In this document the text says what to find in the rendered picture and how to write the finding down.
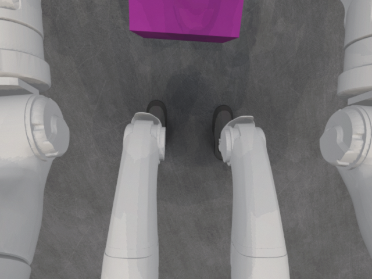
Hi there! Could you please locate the robot left upper arm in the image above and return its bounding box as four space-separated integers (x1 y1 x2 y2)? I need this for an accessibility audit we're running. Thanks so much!
0 94 70 279

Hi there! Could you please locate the robot right upper arm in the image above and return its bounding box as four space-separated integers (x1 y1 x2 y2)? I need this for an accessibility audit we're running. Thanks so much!
320 105 372 259

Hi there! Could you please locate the robot right forearm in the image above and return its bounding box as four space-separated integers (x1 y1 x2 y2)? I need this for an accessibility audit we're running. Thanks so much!
337 0 372 106

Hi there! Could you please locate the robot left forearm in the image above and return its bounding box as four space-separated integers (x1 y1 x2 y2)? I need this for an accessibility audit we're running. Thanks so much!
0 0 51 96

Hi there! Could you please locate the right robot shin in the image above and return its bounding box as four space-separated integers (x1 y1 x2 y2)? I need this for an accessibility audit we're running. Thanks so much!
219 116 266 155

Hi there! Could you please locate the robot right foot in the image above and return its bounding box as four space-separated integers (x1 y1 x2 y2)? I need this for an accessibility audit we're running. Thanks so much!
212 105 233 160

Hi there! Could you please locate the carton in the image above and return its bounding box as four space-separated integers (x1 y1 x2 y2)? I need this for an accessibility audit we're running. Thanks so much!
129 0 244 43

